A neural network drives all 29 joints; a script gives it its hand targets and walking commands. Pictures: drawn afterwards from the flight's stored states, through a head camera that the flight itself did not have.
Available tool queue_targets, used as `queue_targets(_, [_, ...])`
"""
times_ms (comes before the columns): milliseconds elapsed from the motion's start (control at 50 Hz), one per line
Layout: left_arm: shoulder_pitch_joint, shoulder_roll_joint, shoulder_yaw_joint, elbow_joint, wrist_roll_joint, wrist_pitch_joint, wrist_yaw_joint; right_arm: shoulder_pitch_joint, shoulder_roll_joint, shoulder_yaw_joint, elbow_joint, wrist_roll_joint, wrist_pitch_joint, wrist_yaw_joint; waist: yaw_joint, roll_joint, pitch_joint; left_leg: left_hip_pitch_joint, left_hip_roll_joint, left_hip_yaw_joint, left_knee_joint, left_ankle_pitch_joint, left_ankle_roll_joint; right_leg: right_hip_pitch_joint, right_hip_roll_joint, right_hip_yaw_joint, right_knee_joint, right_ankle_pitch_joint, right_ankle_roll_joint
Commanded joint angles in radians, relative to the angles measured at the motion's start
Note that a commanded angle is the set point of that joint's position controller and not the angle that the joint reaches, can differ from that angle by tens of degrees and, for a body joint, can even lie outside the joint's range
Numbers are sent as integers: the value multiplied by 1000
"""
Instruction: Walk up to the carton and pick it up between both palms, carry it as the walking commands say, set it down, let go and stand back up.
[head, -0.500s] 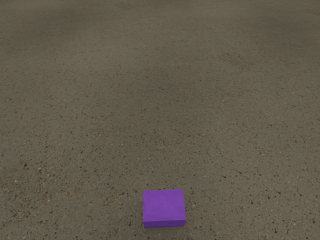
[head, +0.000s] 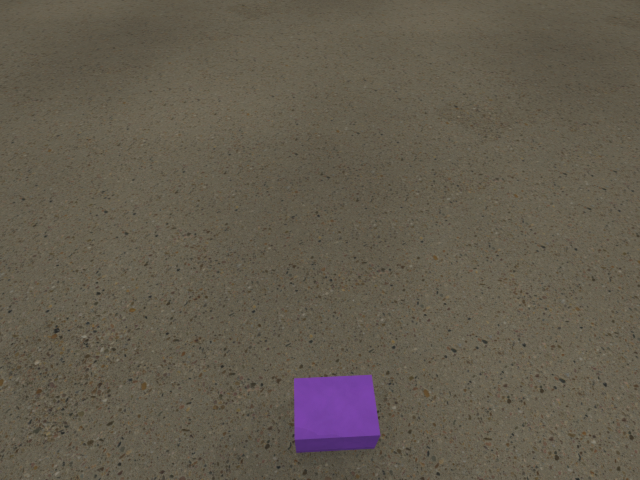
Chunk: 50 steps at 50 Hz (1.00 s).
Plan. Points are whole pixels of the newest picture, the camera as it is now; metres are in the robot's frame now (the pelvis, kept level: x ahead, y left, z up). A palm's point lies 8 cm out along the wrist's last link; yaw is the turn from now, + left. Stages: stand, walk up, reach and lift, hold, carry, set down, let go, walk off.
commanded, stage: stand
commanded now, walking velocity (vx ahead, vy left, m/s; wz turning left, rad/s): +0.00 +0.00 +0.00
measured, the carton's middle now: (334, 413) +0.42 -0.05 -0.71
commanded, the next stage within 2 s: reach and lift in 0.18 s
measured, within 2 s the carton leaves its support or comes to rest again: neither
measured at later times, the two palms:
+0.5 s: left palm out of the picture +0.14 +0.20 -0.13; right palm out of the picture +0.14 -0.23 -0.13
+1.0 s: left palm out of the picture +0.17 +0.19 -0.18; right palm (487, 466) +0.17 -0.24 -0.18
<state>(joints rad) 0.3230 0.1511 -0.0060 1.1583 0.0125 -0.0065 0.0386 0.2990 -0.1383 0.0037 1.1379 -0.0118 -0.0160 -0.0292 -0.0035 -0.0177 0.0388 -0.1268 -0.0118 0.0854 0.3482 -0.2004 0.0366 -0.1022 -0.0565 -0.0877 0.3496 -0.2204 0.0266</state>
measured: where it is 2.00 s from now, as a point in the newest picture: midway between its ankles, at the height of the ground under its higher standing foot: outside the picture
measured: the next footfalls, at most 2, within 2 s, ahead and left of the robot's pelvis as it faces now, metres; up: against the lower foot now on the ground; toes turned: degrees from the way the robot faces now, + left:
none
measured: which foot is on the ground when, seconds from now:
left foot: down 0.00-1.00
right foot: down 0.00-1.00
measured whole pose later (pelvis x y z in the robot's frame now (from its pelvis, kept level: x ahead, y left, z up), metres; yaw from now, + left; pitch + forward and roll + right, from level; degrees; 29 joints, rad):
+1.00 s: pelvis -0.08 -0.03 -0.08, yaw +1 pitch +14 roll +0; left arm -0.19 0.19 0.10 0.48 0.00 0.53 -0.05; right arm -0.19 -0.15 -0.08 0.46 0.01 0.54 -0.01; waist 0.00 0.00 0.05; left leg -0.90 0.01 0.00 1.03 -0.37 -0.01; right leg -0.88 0.00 -0.04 1.05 -0.41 -0.03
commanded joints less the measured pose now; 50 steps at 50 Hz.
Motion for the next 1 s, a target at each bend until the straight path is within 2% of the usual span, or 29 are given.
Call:
queue_targets(0, [91,60,7,7,-3,-1,5,68,-81,-9,-7,0,-5,-1,-1,20,49,-30,128,-129,-84,96,0,-44,-67,65,-53,78,-24])
queue_targets(160, [102,51,5,16,0,-4,5,81,-74,-5,7,2,-6,-3,-1,23,57,-33,119,-126,-81,98,2,-52,-70,67,-48,84,-23])
queue_targets(180, [-855,176,-58,-674,-86,21,2,-810,-182,54,-701,108,20,0,-1,36,-105,-279,61,-141,111,-242,20,-358,2,72,175,-277,-69])
queue_targets(200, [-686,177,11,-505,-95,110,26,-640,-201,-9,-543,84,123,-19,-62,77,-149,-363,73,-67,147,-269,-8,-404,4,31,205,-266,-99])
queue_targets(220, [-562,198,-30,-521,-130,191,35,-510,-230,33,-535,87,204,-23,-23,57,-213,-315,90,-65,182,-262,-13,-377,-23,21,208,-261,-105])
queue_targets(240, [-511,181,-51,-511,-153,287,37,-445,-237,19,-510,107,294,-17,-14,50,-220,-281,90,-57,175,-271,-3,-404,-8,9,221,-252,-107])
queue_targets(280, [-356,126,-84,-418,-174,514,37,-289,-199,60,-420,129,520,11,-19,60,-171,-378,87,-102,138,-253,19,-340,33,5,258,-155,-95])
queue_targets(300, [-289,86,-81,-397,-178,606,32,-258,-188,62,-401,136,613,23,-8,51,-179,-394,82,-120,147,-183,21,-342,52,20,285,-82,-89])
queue_targets(320, [-236,58,-73,-388,-174,677,29,-227,-164,64,-388,135,680,33,5,45,-191,-382,66,-131,164,-56,20,-340,66,45,283,-12,-98])
queue_targets(360, [-154,42,-52,-399,-134,750,7,-173,-139,47,-420,97,745,46,11,24,-236,-259,28,-139,199,214,18,-342,84,76,234,106,-110])
queue_targets(400, [-152,49,-21,-480,-65,744,-18,-175,-131,16,-519,30,737,54,0,15,-240,-156,9,-144,207,353,9,-330,87,94,196,199,-109])
queue_targets(420, [-181,54,-2,-541,-32,727,-24,-198,-132,-4,-575,1,719,56,1,21,-234,-136,6,-144,209,375,6,-328,86,102,191,216,-108])
queue_targets(500, [-336,51,67,-726,48,645,-31,-314,-109,-73,-722,-45,637,52,19,41,-241,-206,8,-127,274,312,2,-404,78,112,257,210,-93])
queue_targets(580, [-319,50,91,-784,44,568,-54,-276,-89,-90,-748,-52,560,61,6,19,-387,-265,4,-124,408,393,-7,-501,72,118,378,321,-61])
queue_targets(640, [-268,59,86,-807,18,528,-69,-243,-80,-82,-779,-32,526,56,5,7,-465,-331,-6,-115,472,373,-10,-506,71,118,439,344,-51])
queue_targets(700, [-267,79,87,-824,3,511,-80,-249,-72,-73,-811,-14,514,44,7,-6,-472,-419,-17,-99,503,243,-8,-509,69,116,472,263,-42])
queue_targets(800, [-350,104,95,-842,-10,509,-92,-329,-68,-69,-846,2,523,30,6,-12,-380,-526,-18,-75,521,-29,-3,-571,66,105,472,-17,-40])
queue_targets(860, [-470,123,108,-837,-11,512,-95,-450,-73,-82,-843,13,531,26,5,-12,-330,-573,-16,-67,532,-158,-4,-608,62,104,472,-164,-41])
queue_targets(920, [-611,133,127,-806,-12,518,-91,-595,-85,-102,-816,24,539,22,4,-6,-321,-604,-16,-62,546,-223,-4,-620,58,106,485,-239,-39])
queue_targets(980, [-733,135,145,-747,-15,529,-81,-718,-97,-119,-749,31,551,19,3,3,-341,-625,-17,-60,557,-244,-8,-625,57,103,498,-260,-36])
